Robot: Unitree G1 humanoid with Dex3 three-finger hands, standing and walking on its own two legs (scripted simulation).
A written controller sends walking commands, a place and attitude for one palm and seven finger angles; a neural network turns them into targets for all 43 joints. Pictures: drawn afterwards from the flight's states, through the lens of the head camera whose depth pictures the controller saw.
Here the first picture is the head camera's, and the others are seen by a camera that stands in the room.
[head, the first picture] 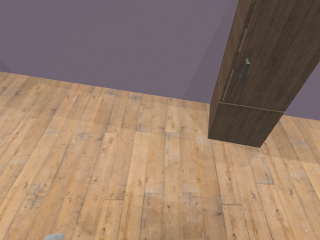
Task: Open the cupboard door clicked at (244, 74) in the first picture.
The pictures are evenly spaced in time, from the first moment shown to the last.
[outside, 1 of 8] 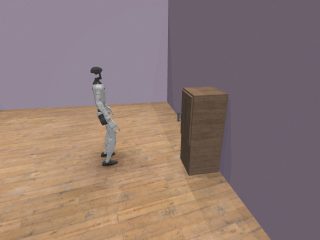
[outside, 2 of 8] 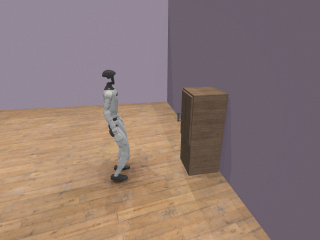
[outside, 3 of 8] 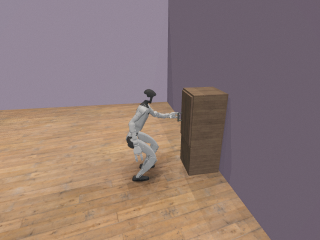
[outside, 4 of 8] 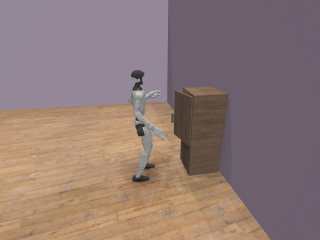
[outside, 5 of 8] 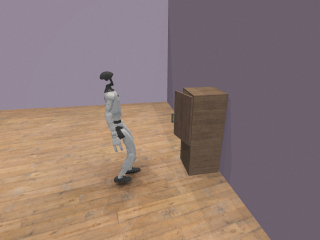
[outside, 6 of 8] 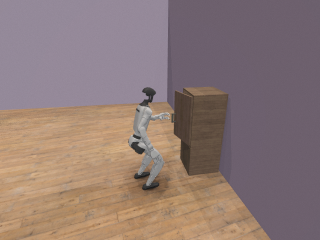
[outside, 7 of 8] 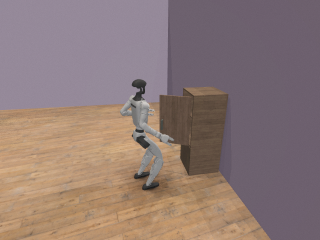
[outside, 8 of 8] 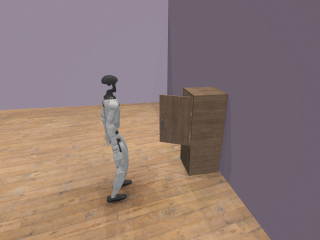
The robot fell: no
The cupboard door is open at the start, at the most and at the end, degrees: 0 64 63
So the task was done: yes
